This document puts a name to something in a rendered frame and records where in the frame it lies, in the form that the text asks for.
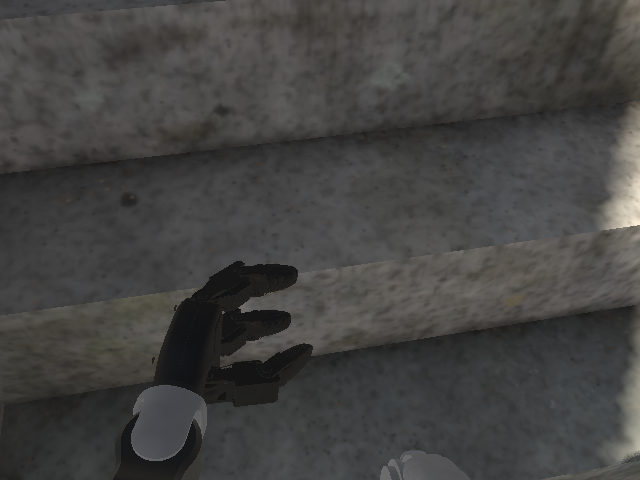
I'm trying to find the right robot shin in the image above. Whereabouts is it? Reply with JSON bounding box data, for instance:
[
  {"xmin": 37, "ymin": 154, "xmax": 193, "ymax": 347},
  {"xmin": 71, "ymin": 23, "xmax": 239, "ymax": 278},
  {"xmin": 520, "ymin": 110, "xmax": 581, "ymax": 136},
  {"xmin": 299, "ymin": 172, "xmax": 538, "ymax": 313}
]
[{"xmin": 400, "ymin": 450, "xmax": 426, "ymax": 462}]

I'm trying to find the robot right thigh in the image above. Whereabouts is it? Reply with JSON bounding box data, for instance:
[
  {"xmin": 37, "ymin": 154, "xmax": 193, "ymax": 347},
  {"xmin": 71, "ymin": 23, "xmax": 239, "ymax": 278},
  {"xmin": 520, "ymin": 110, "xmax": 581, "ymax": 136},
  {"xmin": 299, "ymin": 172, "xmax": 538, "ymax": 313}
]
[{"xmin": 380, "ymin": 454, "xmax": 470, "ymax": 480}]

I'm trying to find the robot left hand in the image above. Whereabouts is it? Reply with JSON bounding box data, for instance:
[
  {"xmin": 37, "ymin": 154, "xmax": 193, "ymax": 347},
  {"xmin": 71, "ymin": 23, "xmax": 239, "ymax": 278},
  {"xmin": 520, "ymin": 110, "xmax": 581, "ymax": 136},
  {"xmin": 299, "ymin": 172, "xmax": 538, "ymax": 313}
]
[{"xmin": 152, "ymin": 261, "xmax": 313, "ymax": 407}]

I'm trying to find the left robot forearm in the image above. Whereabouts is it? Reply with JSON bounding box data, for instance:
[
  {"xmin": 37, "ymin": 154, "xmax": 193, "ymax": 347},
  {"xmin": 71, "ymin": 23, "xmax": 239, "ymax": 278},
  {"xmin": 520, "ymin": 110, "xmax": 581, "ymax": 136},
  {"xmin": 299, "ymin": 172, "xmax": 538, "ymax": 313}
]
[{"xmin": 108, "ymin": 385, "xmax": 207, "ymax": 480}]

